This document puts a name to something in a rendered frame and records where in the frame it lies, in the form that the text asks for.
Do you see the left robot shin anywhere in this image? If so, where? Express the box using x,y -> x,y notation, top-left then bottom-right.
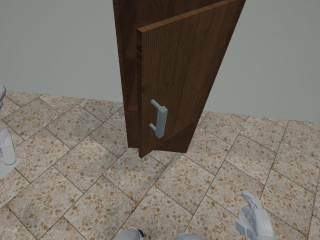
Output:
128,227 -> 141,235

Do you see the cupboard door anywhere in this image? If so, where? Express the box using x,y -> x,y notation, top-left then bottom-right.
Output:
136,0 -> 241,159

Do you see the robot left hand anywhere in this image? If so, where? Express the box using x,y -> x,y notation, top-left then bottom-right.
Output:
0,85 -> 21,181

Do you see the left robot thigh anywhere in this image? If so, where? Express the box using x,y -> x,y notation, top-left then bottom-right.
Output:
114,229 -> 144,240

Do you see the handle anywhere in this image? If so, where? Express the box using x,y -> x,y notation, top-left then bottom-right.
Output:
149,99 -> 168,139

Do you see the robot right hand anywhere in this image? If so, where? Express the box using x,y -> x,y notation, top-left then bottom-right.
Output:
235,190 -> 275,240

